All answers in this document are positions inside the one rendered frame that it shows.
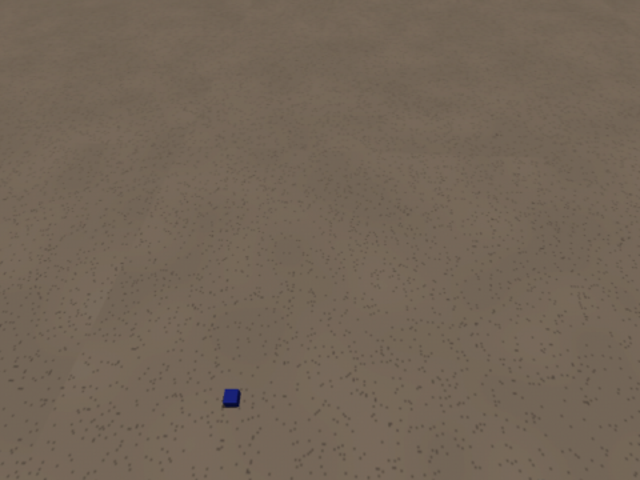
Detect cube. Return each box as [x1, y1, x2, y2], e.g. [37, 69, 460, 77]
[223, 389, 241, 407]

